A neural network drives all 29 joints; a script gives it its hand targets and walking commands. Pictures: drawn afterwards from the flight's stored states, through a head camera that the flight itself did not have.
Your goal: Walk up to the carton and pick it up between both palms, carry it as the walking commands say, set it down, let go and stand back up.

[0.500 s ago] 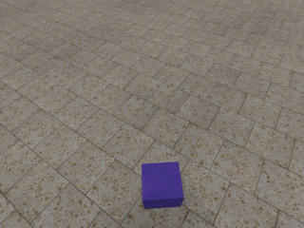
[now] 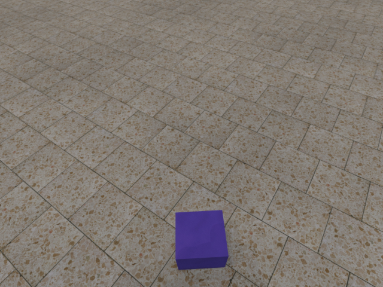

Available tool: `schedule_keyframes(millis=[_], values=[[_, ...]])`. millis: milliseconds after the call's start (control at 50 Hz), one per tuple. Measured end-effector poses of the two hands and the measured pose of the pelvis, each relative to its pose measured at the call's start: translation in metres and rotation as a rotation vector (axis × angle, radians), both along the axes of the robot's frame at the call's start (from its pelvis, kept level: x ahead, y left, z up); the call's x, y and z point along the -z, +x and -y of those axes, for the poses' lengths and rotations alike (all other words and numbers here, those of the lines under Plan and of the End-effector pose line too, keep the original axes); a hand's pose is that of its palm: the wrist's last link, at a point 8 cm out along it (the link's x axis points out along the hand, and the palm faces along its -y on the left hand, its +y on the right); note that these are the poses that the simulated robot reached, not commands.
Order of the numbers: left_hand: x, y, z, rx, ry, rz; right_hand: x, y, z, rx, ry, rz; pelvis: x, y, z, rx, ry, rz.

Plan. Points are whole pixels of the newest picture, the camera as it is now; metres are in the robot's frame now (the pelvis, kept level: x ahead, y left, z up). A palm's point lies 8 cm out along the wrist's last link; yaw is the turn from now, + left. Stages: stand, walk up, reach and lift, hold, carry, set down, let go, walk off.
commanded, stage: stand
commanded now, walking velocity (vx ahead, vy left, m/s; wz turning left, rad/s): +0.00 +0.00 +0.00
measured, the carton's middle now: (200, 240) +0.43 +0.00 -0.68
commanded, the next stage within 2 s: reach and lift in 0.50 s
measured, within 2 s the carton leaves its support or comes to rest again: neither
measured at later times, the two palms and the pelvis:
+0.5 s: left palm out of the picture -0.02 +0.21 -0.15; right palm out of the picture +0.00 -0.21 -0.15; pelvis +0.02 +0.00 +0.00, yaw +0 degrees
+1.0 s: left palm out of the picture +0.14 +0.21 -0.16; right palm out of the picture +0.14 -0.20 -0.16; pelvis -0.02 +0.02 -0.05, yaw -1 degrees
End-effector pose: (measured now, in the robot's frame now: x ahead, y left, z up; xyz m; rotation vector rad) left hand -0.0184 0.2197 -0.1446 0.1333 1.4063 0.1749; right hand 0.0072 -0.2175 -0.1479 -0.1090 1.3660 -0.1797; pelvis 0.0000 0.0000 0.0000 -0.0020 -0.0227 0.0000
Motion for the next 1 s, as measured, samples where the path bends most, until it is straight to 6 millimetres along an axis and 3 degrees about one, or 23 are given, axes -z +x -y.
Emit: schedule_keyframes(millis=[500, 540, 640, 700, 740, 800, 900, 1000], values=[[0.001, -0.001, 0.013, -0.006, -0.013, -0.045, 0.005, -0.01, -0.007, 0.017, 0.024, -0.084, 0.001, 0.017, 0.002, -0.003, 0.01, -0.004], [0.004, 0.03, 0.01, 0.003, -0.016, 0.025, 0.007, 0.02, -0.004, 0.008, 0.024, -0.006, 0.007, 0.011, 0.002, 0.0, 0.008, -0.066], [-0.003, 0.157, -0.014, 0.068, 0.021, 0.178, 0.002, 0.144, 0.007, -0.088, -0.015, 0.136, 0.027, -0.007, 0.001, -0.014, 0.009, -0.156], [-0.01, 0.187, -0.012, 0.067, -0.003, 0.123, -0.009, 0.177, 0.004, -0.078, -0.01, 0.098, 0.029, -0.006, -0.002, -0.012, 0.013, -0.204], [-0.013, 0.188, -0.009, 0.057, -0.013, 0.085, -0.013, 0.177, -0.002, -0.074, 0.007, 0.055, 0.025, -0.002, -0.004, -0.009, 0.018, -0.223], [-0.012, 0.174, -0.003, 0.042, -0.034, 0.058, -0.012, 0.161, -0.011, -0.073, 0.027, 0.018, 0.021, 0.003, -0.008, 0.001, 0.022, -0.24], [0.002, 0.15, 0.009, 0.034, -0.06, 0.061, 0.0, 0.136, -0.017, -0.061, 0.043, 0.038, 0.028, -0.002, -0.015, 0.01, 0.021, -0.277], [0.017, 0.157, 0.007, 0.053, -0.049, 0.157, 0.015, 0.135, -0.014, -0.07, 0.041, 0.117, 0.046, -0.021, -0.021, 0.017, 0.016, -0.324]])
